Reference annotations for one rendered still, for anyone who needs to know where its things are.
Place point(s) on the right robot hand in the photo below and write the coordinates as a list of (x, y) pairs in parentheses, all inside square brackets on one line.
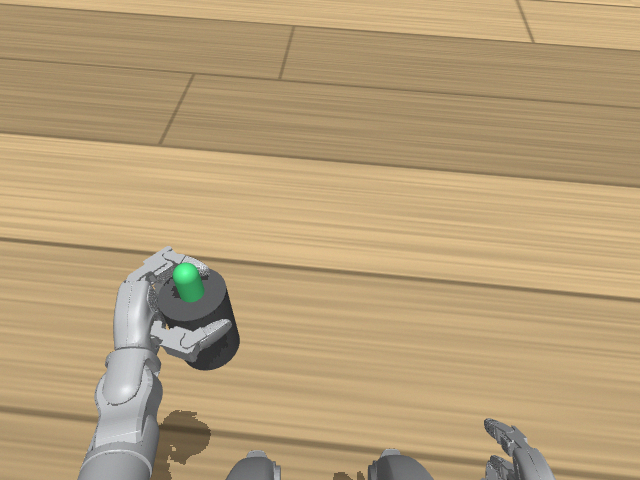
[(528, 462)]

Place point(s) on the left robot arm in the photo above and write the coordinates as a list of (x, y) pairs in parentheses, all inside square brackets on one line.
[(126, 437)]

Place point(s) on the left robot hand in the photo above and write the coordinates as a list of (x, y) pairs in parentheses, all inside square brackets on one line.
[(138, 321)]

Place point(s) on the bottle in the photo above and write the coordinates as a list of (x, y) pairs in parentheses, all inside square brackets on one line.
[(189, 301)]

